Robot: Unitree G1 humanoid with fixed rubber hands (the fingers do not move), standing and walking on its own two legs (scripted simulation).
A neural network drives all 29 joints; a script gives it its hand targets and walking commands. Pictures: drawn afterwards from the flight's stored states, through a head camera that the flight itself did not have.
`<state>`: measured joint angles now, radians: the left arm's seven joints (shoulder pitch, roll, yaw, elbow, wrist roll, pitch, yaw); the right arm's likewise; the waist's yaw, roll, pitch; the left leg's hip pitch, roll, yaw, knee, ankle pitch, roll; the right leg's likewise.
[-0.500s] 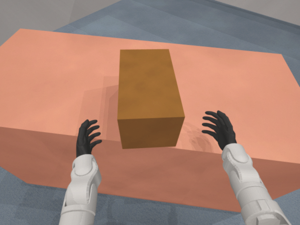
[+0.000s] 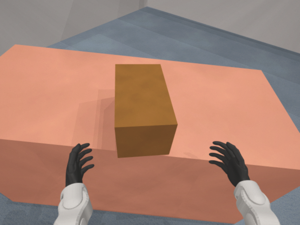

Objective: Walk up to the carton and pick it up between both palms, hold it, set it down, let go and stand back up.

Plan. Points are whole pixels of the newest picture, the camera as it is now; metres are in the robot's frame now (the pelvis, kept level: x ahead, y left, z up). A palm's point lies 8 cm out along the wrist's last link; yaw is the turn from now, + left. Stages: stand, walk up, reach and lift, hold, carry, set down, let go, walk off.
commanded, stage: set down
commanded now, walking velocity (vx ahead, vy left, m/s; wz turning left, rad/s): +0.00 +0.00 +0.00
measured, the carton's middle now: (140, 107) +0.52 +0.03 +0.02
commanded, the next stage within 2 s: none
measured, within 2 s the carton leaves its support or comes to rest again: neither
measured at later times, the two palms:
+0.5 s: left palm (70, 198) +0.21 +0.18 +0.03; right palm (244, 196) +0.22 -0.22 +0.03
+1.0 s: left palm (70, 203) +0.21 +0.19 -0.01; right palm (242, 201) +0.21 -0.23 +0.01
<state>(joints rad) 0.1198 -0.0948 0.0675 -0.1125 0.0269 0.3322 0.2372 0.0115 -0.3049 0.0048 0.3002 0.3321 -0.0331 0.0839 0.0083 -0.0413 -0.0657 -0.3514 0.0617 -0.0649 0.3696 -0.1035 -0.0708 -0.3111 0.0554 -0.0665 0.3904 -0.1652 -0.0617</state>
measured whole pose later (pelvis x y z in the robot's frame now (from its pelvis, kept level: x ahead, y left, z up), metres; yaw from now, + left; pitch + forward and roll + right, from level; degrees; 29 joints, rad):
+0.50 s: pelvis +0.01 +0.00 +0.00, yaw +0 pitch +2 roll +0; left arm 0.34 -0.06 0.02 -0.22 0.02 0.33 0.24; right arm 0.28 -0.30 0.00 0.08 0.31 0.02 0.09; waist 0.00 -0.05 -0.04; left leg -0.28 0.06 -0.06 0.36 -0.12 -0.07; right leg -0.23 0.06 -0.07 0.37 -0.18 -0.06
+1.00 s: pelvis +0.02 +0.00 +0.00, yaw +0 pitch +3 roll +0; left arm 0.33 0.03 0.02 -0.05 0.01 0.29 0.17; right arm 0.32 -0.29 0.00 0.11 0.23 0.06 0.05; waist -0.01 -0.06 -0.03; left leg -0.27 0.05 -0.06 0.36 -0.14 -0.07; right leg -0.23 0.05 -0.07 0.37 -0.20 -0.06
